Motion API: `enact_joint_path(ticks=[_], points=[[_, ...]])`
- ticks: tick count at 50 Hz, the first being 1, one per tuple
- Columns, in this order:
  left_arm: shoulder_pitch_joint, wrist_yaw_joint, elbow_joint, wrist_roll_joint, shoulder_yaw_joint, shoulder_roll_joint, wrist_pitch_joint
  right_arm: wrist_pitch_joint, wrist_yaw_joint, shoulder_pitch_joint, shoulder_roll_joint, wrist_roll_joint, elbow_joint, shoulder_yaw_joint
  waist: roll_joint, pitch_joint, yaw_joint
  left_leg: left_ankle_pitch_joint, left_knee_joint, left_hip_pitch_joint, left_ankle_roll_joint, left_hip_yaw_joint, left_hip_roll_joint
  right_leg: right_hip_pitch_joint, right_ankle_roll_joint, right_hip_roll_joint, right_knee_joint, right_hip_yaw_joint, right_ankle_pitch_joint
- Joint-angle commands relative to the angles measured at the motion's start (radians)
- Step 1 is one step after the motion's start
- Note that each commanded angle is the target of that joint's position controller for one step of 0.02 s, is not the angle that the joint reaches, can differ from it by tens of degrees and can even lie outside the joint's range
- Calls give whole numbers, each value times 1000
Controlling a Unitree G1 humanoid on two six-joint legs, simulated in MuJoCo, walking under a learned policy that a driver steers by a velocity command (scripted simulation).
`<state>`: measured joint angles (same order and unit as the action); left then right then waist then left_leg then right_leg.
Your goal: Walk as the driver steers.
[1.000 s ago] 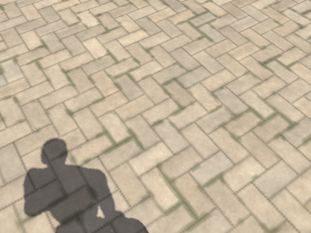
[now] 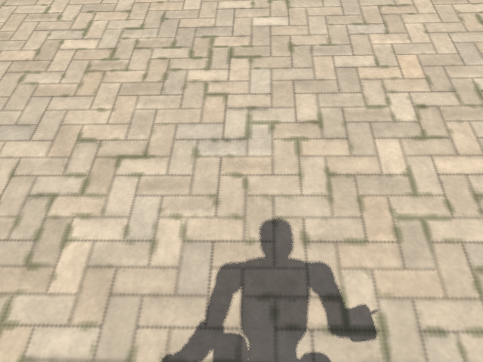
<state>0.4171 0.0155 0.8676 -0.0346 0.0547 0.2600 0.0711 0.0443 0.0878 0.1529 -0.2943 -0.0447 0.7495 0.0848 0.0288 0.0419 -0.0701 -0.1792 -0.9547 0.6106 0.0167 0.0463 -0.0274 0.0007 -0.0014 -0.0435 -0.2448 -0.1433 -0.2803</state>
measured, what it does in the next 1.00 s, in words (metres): walks ahead, turning right: left foot, then right foot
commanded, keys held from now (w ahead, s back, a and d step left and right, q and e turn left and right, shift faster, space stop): w+q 0.06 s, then w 0.12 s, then w+e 0.82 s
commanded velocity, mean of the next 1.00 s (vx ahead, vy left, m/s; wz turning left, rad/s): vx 0.48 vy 0.00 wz -0.18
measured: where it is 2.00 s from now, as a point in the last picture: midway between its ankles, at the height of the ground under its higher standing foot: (265, 309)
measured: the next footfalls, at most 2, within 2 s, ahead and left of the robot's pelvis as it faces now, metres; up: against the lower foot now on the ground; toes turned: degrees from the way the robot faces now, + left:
left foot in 0.16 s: +0.18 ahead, +0.15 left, +0.00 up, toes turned +9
right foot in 0.68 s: +0.51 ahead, +0.01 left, +0.00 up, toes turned -8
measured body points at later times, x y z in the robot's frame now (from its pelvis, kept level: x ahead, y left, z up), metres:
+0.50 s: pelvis +0.24 +0.09 -0.01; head +0.27 +0.09 +0.44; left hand +0.34 +0.34 -0.14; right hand +0.27 -0.17 -0.14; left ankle +0.14 +0.15 -0.75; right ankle +0.40 -0.04 -0.68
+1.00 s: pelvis +0.53 +0.05 +0.00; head +0.55 +0.04 +0.45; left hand +0.61 +0.33 -0.13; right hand +0.64 -0.23 -0.11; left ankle +0.71 +0.20 -0.68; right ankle +0.47 +0.01 -0.75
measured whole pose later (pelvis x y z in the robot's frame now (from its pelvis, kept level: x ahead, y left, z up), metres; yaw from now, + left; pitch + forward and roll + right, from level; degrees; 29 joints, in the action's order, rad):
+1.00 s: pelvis +0.53 +0.05 +0.00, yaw -15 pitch +1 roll +0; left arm 0.37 -0.01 0.87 0.00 0.07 0.27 0.05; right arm -0.03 0.02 0.11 -0.26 -0.04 0.74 0.01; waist 0.04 -0.04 -0.05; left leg -0.11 -0.82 0.66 0.06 0.06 -0.13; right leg -0.10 0.13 0.16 -0.31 0.09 -0.22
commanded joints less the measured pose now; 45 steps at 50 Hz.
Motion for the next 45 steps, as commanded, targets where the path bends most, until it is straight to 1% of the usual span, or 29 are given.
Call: enact_joint_path(ticks=[1, 4, 5, 6, 7, 8, 9, 10, 11, 12, 13, 14, 15, 18, 21, 23, 27, 30, 32, 33, 34, 35, 36, 37, 38, 39, 41, 43, 45], points=[[63, -4, -17, -1, 36, 159, 12, -29, 17, -256, -25, 3, -145, -15, -173, -177, -64, -28, 177, 128, -13, -101, -7, 25, 137, -231, 110, 109, 48], [75, -3, 6, 6, 37, 169, 2, -34, 16, -266, -24, -6, -162, -22, -206, -175, -57, -126, 302, -24, -67, -181, 24, -5, 122, -237, 36, 44, 233], [77, -4, 15, 9, 36, 172, -2, -39, 9, -229, -24, -8, -154, -22, -213, -158, -33, -148, 333, -101, -93, -202, 54, -15, 121, -244, -17, 32, 386], [69, -5, 23, 13, 34, 178, -5, -47, -3, -140, -29, -8, -128, -16, -202, -114, 19, -148, 373, -223, -121, -210, 95, -28, 118, -243, -135, 3, 618], [51, -5, 26, 21, 28, 177, -7, -62, -19, 37, -41, -11, -68, -4, -146, -13, 112, -70, 454, -448, -148, -206, 134, -80, 98, -213, -346, -64, 765], [41, -8, 7, 21, 17, 154, -4, -73, -38, 224, -91, -18, -10, 16, -75, 124, 195, -110, 462, -748, -174, -66, 42, -273, 71, -185, -586, -81, 581], [24, -30, -78, 23, -17, 17, 5, -80, -60, 318, -233, -9, -2, 41, 231, 242, 198, -270, 574, -1021, -272, 468, -316, -650, 10, -51, -920, -70, -191], [-44, -28, -81, 22, 10, 113, 7, -75, -72, 352, -259, 14, 2, 47, 134, 273, 232, -100, 688, -973, -319, 680, -389, -725, 21, 4, -1060, 111, -229], [-106, -28, -93, 35, 14, 118, 6, -76, -81, 279, -221, 11, 19, 36, 74, 134, 192, 59, 643, -894, -300, 462, -346, -778, 42, -52, -1099, 150, -141], [-108, -32, -81, 41, 4, 95, 14, -84, -82, 214, -143, 12, 18, 15, 35, 46, 151, 193, 649, -743, -268, 322, -294, -731, 52, -78, -1034, 156, -66], [-85, -36, -55, 33, 7, 89, 8, -92, -81, 152, -92, 11, 15, -3, 13, -2, 106, 240, 677, -643, -227, 219, -241, -671, 53, -96, -967, 160, -35], [-35, -40, -32, 16, 8, 85, -9, -100, -80, 117, -58, 18, 16, -16, 42, -23, 69, 271, 707, -568, -205, 149, -209, -610, 49, -97, -932, 163, -22], [-2, -45, -11, 9, 9, 74, -26, -111, -79, 108, -42, 20, 21, -23, 53, -26, 53, 288, 732, -529, -197, 101, -194, -573, 46, -83, -921, 166, -11], [-45, -60, -19, 11, 12, 47, -45, -138, -82, 142, -57, 25, 55, -21, 50, -77, 42, 343, 793, -509, -193, 13, -187, -632, 45, -51, -891, 183, 66], [-159, -64, -53, 10, 10, 38, -44, -147, -84, 166, -35, 22, 78, -31, 42, -127, 57, 367, 825, -522, -180, -71, -172, -714, 42, -35, -779, 180, 182], [-229, -70, -76, 6, 0, 22, -39, -153, -86, 169, -26, 26, 89, -37, 41, -142, 66, 400, 830, -524, -167, -132, -156, -691, 45, -26, -644, 144, 274], [-362, -85, -132, 2, -18, 7, -35, -154, -105, 232, -54, 29, 131, -36, 24, -167, 98, 533, 825, -610, -146, -187, -189, -636, 79, -6, -431, 55, 315], [-318, -76, -133, 2, -10, 33, -38, -142, -119, 240, -98, 23, 150, -30, 49, -102, 67, 952, 653, -730, -115, -232, -205, -533, 135, 75, -382, -8, 194], [-164, -67, -94, -2, 9, 71, -37, -122, -127, 227, -129, 12, 147, -22, 70, -6, -1, 1092, 380, -738, -112, -248, -213, -366, 182, 137, -360, -18, 86], [-32, -59, -55, -11, 26, 103, -29, -114, -125, 216, -140, 15, 138, -20, 44, 65, -63, 951, 159, -647, -107, -260, -195, -176, 215, 153, -282, 14, 91], [87, -41, -35, -18, 58, 193, -31, -118, -118, 219, -113, 17, 107, -28, -62, 157, -108, 554, -173, -440, -88, -273, -140, 48, 283, -30, -249, 257, 2], [18, -36, -60, 3, 81, 282, -44, -127, -95, 258, -20, 36, 45, -41, -316, 249, -6, -339, -555, 2, -27, -168, 105, 329, 469, -295, -133, 848, 61], [7, -36, -64, 32, 81, 257, -52, -140, -90, 141, -88, 19, 24, -36, -108, 216, -56, -273, -583, 135, -42, 9, 55, 303, 461, -279, -58, 849, 54], [-49, -26, -63, 34, 69, 213, -51, -154, -85, 95, -76, 28, 2, -42, -52, 85, -24, -183, -506, 153, -47, 21, -7, 168, 422, -267, -35, 714, 83], [-82, -24, -56, 30, 54, 157, -50, -159, -87, 105, -75, 31, 8, -42, 24, -13, 28, -147, -392, 94, -44, 8, -43, 9, 370, -225, -9, 624, 181], [-112, -20, -55, 32, 46, 132, -42, -144, -88, 101, -68, 16, 3, -43, 33, -54, 63, -148, -317, 36, -30, 14, -68, -94, 335, -172, 1, 547, 256], [-134, -21, -62, 33, 37, 120, -23, -101, -83, 143, -50, -8, 11, -49, 2, -51, 100, -146, -237, -53, -2, -2, -76, -196, 317, -110, 23, 456, 346], [-116, -24, -56, 33, 44, 150, -9, -81, -78, 125, -37, -9, -4, -53, -22, -51, 104, -104, -148, -52, 20, -27, -78, -233, 312, -75, 37, 412, 381], [-86, -25, -53, 33, 48, 164, -8, -78, -76, 42, -37, -6, -37, -55, -42, -74, 81, -22, -39, -10, 40, -41, -82, -236, 295, -55, 54, 406, 353]])
Velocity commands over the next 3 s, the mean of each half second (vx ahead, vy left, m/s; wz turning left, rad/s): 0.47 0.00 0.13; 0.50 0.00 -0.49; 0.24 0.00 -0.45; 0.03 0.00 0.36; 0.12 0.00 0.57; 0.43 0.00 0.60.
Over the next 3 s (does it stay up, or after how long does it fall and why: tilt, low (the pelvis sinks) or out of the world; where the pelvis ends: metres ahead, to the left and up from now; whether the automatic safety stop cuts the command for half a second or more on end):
stays up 0.93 0.15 -0.03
